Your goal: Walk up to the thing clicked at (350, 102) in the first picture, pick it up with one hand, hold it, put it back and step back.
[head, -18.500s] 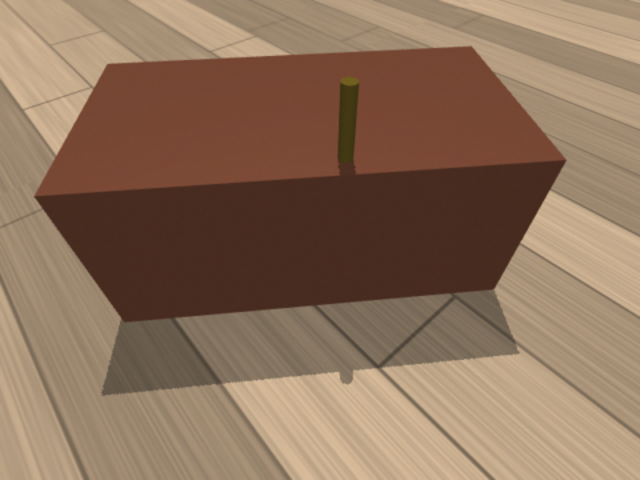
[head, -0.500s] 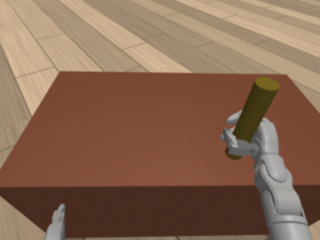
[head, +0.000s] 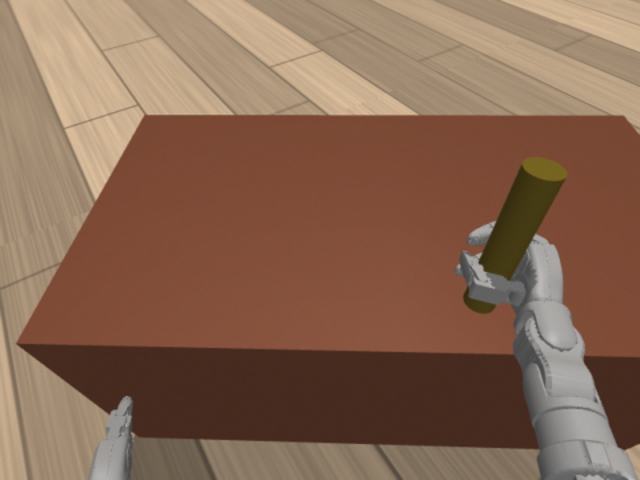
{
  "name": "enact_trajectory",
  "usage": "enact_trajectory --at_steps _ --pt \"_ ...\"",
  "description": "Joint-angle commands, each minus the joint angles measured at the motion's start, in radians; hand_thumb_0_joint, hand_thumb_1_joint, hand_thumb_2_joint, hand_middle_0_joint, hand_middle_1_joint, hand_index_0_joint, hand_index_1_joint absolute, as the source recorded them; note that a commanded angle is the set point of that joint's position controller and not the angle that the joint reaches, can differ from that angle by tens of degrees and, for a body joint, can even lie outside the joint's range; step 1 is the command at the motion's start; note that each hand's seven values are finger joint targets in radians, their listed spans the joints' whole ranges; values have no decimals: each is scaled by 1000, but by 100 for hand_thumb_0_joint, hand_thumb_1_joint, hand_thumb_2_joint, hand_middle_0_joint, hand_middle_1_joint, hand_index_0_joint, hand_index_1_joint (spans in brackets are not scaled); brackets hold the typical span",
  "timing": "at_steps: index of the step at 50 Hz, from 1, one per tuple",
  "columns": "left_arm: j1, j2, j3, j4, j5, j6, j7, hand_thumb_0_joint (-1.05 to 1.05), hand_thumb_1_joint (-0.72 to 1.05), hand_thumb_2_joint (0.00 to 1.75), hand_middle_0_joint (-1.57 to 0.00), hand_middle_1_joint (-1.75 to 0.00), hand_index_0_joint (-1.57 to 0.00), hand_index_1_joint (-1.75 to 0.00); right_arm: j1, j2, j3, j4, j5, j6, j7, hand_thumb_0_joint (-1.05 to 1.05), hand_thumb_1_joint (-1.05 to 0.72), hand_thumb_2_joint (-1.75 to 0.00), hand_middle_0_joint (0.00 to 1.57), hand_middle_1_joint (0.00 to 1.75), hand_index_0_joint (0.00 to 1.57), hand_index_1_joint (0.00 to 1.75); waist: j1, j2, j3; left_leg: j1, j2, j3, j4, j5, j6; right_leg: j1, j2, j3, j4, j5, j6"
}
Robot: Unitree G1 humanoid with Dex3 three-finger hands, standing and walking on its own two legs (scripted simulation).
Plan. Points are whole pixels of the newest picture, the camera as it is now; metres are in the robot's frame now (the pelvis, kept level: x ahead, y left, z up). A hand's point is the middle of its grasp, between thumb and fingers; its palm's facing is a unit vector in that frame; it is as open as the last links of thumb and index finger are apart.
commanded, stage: crouch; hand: right
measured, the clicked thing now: (506, 245) +0.37 -0.20 +0.10
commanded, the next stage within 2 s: lower in 0.54 s
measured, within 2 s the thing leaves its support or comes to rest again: neither
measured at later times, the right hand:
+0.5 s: hand (477, 266) +0.40 -0.20 +0.01, palm faces +0.15 +0.99 +0.01, open 5.3 cm
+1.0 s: hand (468, 284) +0.41 -0.20 -0.05, palm faces +0.16 +0.99 +0.03, open 5.3 cm
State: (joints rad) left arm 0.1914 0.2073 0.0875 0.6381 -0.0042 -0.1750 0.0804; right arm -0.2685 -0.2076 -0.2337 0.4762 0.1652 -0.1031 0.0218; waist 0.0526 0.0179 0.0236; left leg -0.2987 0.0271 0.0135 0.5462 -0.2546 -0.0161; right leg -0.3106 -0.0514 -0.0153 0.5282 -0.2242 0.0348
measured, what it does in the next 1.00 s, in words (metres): lowers itself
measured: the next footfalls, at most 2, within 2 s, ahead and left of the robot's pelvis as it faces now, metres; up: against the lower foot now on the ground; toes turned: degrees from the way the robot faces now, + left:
none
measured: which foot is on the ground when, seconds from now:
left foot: down 0.00-1.00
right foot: down 0.00-1.00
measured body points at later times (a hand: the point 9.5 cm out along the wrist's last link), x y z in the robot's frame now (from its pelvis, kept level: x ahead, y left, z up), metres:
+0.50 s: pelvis +0.00 -0.01 -0.02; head +0.06 -0.03 +0.42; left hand +0.16 +0.25 -0.08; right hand +0.39 -0.25 +0.02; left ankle +0.02 +0.13 -0.73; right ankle +0.03 -0.14 -0.73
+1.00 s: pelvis -0.01 -0.02 -0.06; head +0.08 -0.05 +0.38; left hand +0.15 +0.25 -0.08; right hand +0.40 -0.26 -0.05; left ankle +0.02 +0.13 -0.73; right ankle +0.03 -0.14 -0.73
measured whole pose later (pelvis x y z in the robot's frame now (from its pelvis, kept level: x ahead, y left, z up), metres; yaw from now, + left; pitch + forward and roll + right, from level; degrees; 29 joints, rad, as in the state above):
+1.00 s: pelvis -0.01 -0.02 -0.06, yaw +1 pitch +15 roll +2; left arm 0.32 0.20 0.07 0.26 0.04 -0.11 0.02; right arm -0.49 -0.30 -0.36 0.91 0.10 -0.47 0.06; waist 0.13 0.05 -0.09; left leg -0.81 0.02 0.00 0.96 -0.41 -0.03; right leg -0.85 -0.07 0.00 1.00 -0.41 0.02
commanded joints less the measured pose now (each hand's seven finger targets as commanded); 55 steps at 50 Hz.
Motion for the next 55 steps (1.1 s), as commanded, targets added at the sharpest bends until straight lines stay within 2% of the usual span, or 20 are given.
enact_trajectory --at_steps 1,2,5,6,10,14,19,23,27,31,32,34,37,38,42,46,47,49,52,55 --pt "-121 133 53 -92 15 -47 7 0 -57 7 -5 -5 -5 -6 -511 -238 -74 -228 -1 -198 3 0 -66 -134 144 146 144 146 -1 -125 -310 -48 -23 6 -37 128 12 90 35 -12 -12 45 -34" --pt "-119 106 23 -107 13 -45 4 0 -57 7 -5 -5 -5 -6 -528 -276 -95 -249 -5 -219 -2 0 -69 -134 144 146 145 146 -11 -136 -318 -37 -21 1 -37 109 13 76 38 -13 -6 23 -34" --pt "-133 110 11 -204 16 -52 7 0 -57 7 -6 -5 -5 -6 -459 -193 -55 -128 2 -254 9 0 -68 -137 146 148 146 148 15 -38 -424 3 -30 4 -3 196 3 82 36 -6 46 104 -41" --pt "-128 129 16 -209 16 -49 10 0 -58 8 -6 -5 -5 -6 -480 -228 -77 -135 4 -267 11 0 -68 -138 146 149 147 149 7 -40 -454 10 -31 6 9 222 2 88 36 -5 57 135 -40" --pt "-97 181 59 -209 19 -39 18 0 -58 8 -6 -5 -5 -6 -557 -263 -92 -55 7 -299 24 0 -69 -139 147 150 147 150 31 -50 -473 -51 -35 10 37 222 1 78 31 4 85 152 -37" --pt "-40 124 17 -220 15 -28 10 0 -58 7 -6 -5 -5 -6 -495 -199 -69 84 3 -311 32 0 -69 -139 146 150 147 150 42 -1 -381 -108 -38 12 42 132 2 -8 32 5 85 48 -45" --pt "-24 147 36 -293 18 -21 0 0 -57 6 -6 -5 -6 -6 -595 -295 -108 54 -17 -351 42 0 -66 -138 144 148 145 148 49 -40 -438 -138 -35 5 88 170 6 -25 33 1 132 88 -45" --pt "38 137 39 -287 22 -17 -12 0 -57 7 -6 -6 -6 -6 -607 -251 -89 87 -12 -373 52 0 -64 -135 141 145 142 145 59 -94 -461 -205 -46 13 127 169 10 -12 25 13 165 137 -35" --pt "22 130 30 -341 29 -15 -18 0 -56 7 -6 -6 -6 -6 -649 -282 -96 48 -25 -394 46 0 -68 -135 142 145 143 145 46 -129 -539 -211 -46 9 161 198 14 -2 25 15 213 215 -30" --pt "-8 137 32 -407 28 -10 -21 0 -56 7 -6 -6 -6 -6 -630 -249 -95 89 -25 -397 45 0 -69 -134 142 144 142 144 52 -104 -539 -225 -50 13 177 151 15 -54 23 20 222 134 -31" --pt "0 182 71 -418 27 -7 -15 0 -56 6 -6 -6 -6 -6 -652 -296 -120 67 -27 -400 40 0 -69 -135 142 145 142 145 57 -109 -557 -233 -50 15 180 138 17 -46 20 23 221 119 -31" --pt "42 121 16 -391 29 4 -23 0 -56 7 -6 -6 -5 -6 -621 -250 -91 126 -32 -395 41 0 -71 -137 143 147 144 147 55 -109 -480 -265 -52 19 183 99 19 -90 20 21 217 69 -28" --pt "74 98 5 -390 32 12 -35 0 -57 6 -6 -5 -5 -6 -552 -219 -115 241 -30 -394 42 0 -67 -136 142 146 143 146 54 -64 -429 -298 -49 12 205 85 17 -189 25 16 242 31 -36" --pt "38 123 25 -444 32 12 -33 0 -56 6 -6 -5 -5 -6 -582 -278 -155 217 -34 -402 35 0 -68 -136 142 146 143 146 52 -41 -462 -279 -46 5 211 82 16 -208 29 12 255 9 -42" --pt "92 194 99 -509 39 14 -29 0 -56 6 -6 -5 -6 -6 -625 -300 -152 188 -50 -433 41 0 -66 -135 140 144 141 144 96 -34 -514 -298 -42 -5 246 124 9 -202 30 8 308 29 -50" --pt "144 94 22 -469 44 19 -46 0 -56 7 -6 -5 -5 -6 -661 -286 -144 177 -54 -466 44 0 -64 -134 139 143 140 143 69 -121 -491 -404 -44 -1 299 59 21 -246 29 13 339 -3 -40" --pt "109 75 -7 -525 44 13 -52 0 -57 7 -6 -5 -5 -6 -643 -218 -95 214 -54 -469 54 0 -65 -134 139 143 140 143 80 -111 -503 -417 -49 3 303 34 21 -253 28 17 344 -37 -38" --pt "110 146 53 -574 51 10 -41 0 -56 7 -6 -5 -5 -6 -736 -375 -176 66 -62 -500 45 0 -65 -135 140 144 141 144 73 -182 -634 -407 -49 0 330 52 22 -196 23 20 365 -6 -30" --pt "180 179 87 -545 58 30 -42 0 -56 7 -6 -6 -5 -6 -663 -324 -157 153 -66 -488 39 0 -69 -138 143 147 144 147 85 -196 -581 -458 -55 9 349 43 25 -206 21 27 380 17 -25" --pt "141 190 91 -663 59 32 -43 0 -57 7 -6 -5 -5 -6 -709 -363 -199 55 -63 -497 18 0 -69 -140 146 151 147 151 82 -168 -702 -412 -54 8 367 100 22 -190 21 28 414 74 -32"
